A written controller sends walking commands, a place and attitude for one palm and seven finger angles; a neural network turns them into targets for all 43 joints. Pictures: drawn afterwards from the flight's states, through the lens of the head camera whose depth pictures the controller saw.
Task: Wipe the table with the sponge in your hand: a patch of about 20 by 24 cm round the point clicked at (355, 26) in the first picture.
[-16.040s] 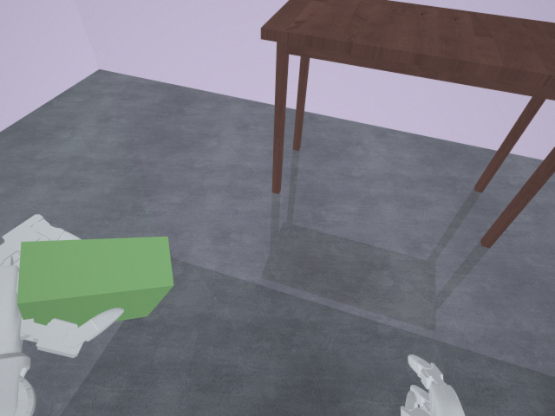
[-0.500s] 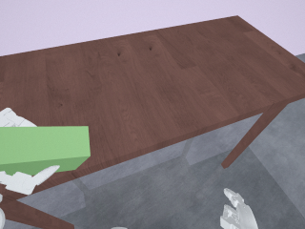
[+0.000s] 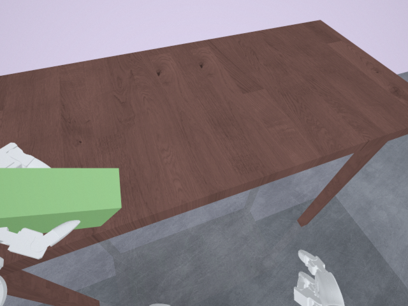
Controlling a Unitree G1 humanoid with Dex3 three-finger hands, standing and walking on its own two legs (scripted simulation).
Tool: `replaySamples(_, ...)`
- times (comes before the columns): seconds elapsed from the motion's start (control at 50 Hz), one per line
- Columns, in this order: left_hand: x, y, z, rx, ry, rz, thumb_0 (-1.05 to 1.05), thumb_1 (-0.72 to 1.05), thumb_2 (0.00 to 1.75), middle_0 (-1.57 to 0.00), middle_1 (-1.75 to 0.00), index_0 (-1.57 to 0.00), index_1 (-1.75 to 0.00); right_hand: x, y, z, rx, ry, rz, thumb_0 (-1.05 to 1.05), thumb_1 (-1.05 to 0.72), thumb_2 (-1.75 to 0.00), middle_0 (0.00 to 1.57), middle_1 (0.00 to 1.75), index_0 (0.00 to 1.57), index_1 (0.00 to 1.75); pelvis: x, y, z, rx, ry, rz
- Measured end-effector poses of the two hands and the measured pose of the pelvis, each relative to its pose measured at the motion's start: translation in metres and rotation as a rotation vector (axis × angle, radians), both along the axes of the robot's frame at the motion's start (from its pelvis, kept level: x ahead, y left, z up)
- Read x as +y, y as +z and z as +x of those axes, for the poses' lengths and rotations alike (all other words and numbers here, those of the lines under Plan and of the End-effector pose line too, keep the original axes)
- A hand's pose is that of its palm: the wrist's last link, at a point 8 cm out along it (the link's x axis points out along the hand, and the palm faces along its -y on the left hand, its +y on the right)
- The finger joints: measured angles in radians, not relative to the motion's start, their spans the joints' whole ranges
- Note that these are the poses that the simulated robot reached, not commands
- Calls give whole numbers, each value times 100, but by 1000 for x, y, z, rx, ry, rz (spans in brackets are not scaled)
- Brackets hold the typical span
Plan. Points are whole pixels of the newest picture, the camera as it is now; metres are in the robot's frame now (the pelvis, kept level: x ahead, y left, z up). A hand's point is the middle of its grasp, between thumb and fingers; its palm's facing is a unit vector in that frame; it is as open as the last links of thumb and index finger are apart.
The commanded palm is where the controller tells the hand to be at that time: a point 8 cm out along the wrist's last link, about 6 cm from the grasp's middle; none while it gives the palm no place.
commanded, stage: shuffle to correct the standing spot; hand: left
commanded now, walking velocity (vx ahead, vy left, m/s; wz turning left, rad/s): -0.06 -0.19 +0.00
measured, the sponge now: (78, 202) +0.24 +0.20 +0.14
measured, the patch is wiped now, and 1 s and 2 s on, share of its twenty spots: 0.00 0.00 0.00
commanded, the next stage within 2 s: come to a stop and stand still in 1.06 s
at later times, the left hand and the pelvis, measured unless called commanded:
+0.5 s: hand (34, 209) +0.21 +0.24 +0.17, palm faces +0.34 -0.84 -0.42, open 9.6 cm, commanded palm +0.15 +0.28 +0.18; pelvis -0.01 +0.00 +0.00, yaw +0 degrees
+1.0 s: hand (33, 205) +0.22 +0.24 +0.17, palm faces +0.34 -0.84 -0.42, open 9.6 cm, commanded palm +0.16 +0.28 +0.18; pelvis +0.00 +0.00 +0.00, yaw +0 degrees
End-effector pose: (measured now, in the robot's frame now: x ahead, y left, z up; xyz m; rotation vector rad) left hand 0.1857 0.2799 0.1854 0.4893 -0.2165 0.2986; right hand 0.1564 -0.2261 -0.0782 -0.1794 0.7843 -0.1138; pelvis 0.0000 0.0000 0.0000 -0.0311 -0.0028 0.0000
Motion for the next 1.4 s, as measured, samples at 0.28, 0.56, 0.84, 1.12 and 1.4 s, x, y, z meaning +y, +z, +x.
replaySamples(0.28,0,-1,-2,-1,2,-7,0,-46,103,-80,-135,-79,-136,-2,-1,1,-1,-9,-8,1,-91,-90,20,30,20,30,1,-2,0,-4,-2,4)
replaySamples(0.56,2,-2,-12,0,8,-19,0,-46,103,-80,-135,-79,-136,0,-2,-8,-2,-9,-3,1,-91,-90,21,30,20,30,2,-2,-6,-5,-2,1)
replaySamples(0.84,5,-1,-4,10,13,-7,-1,-46,103,-80,-135,-79,-136,9,-2,-7,10,1,10,1,-91,-90,21,30,20,30,4,1,-3,6,-3,-3)
replaySamples(1.12,8,-5,-6,-7,10,-39,-1,-46,103,-80,-135,-79,-136,0,3,-1,-14,-19,-24,1,-91,-90,20,30,20,30,7,-2,-2,-8,-6,2)
replaySamples(1.4,36,3,-2,-72,2,20,-1,-46,103,-80,-135,-79,-136,4,14,-26,-111,12,-29,1,-91,-90,21,30,20,30,22,0,-28,-20,-50,21)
